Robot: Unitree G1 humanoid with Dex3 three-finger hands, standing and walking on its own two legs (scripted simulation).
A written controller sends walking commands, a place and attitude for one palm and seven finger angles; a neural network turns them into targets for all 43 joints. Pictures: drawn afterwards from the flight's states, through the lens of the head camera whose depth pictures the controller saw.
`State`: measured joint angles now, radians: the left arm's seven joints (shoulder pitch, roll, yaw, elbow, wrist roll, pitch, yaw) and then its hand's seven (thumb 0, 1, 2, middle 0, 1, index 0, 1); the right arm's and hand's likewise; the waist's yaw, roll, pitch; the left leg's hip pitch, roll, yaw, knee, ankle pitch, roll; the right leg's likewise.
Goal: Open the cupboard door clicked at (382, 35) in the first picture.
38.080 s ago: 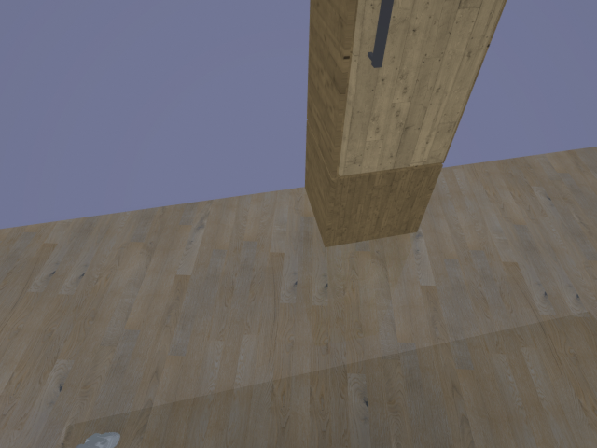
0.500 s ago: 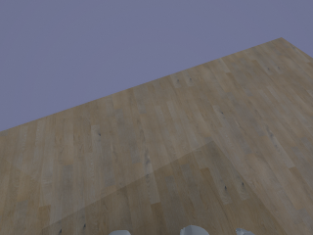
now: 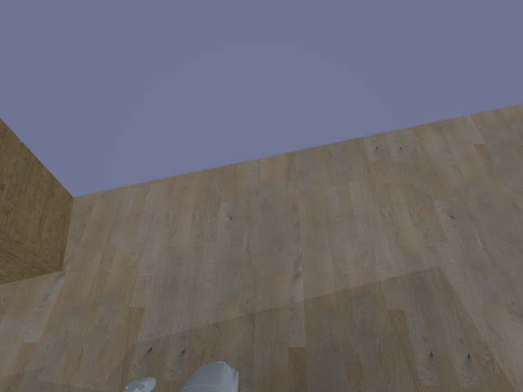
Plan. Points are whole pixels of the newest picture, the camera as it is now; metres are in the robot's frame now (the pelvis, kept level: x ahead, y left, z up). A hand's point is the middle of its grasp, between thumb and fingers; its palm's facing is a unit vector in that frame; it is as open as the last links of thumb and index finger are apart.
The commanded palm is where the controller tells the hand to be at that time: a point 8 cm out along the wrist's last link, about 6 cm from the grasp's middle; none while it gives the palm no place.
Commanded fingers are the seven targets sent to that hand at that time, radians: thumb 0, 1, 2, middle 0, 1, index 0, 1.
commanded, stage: turn to face it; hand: left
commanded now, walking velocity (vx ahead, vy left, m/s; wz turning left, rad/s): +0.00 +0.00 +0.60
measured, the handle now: out of the picture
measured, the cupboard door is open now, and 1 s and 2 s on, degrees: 46 46 46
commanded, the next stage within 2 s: take the last steps up to it in 1.58 s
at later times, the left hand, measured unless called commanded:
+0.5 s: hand out of the picture +0.03 +0.27 -0.17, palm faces +0.32 -0.92 -0.25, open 7.4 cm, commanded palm none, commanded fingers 0.00 0.90 0.90 -0.20 -0.30 -0.20 -0.30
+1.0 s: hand out of the picture -0.04 +0.20 -0.16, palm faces +0.59 -0.77 -0.25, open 7.3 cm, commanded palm none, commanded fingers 0.00 0.90 0.90 -0.20 -0.30 -0.20 -0.30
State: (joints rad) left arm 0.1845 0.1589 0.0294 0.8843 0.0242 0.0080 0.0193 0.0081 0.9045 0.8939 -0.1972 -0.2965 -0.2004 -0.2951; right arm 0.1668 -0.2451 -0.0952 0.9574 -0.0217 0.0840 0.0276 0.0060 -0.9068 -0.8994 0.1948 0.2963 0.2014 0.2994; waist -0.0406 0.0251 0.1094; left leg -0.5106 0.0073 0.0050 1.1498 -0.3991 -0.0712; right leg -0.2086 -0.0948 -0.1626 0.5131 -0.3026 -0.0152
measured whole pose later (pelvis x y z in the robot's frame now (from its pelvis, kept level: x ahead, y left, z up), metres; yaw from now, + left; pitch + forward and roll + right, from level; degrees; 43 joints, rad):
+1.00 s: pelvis +0.02 +0.00 +0.00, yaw +37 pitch +0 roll +2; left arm 0.21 0.19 0.05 0.89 0.03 0.00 0.01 0.01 0.91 0.89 -0.20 -0.30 -0.20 -0.30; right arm 0.14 -0.24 -0.08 0.96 -0.02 0.08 0.03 0.01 -0.91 -0.90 0.19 0.30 0.20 0.30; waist -0.01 -0.02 0.12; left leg -0.40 0.03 0.07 0.83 -0.45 -0.06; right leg -0.19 -0.15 -0.24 0.55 -0.34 0.01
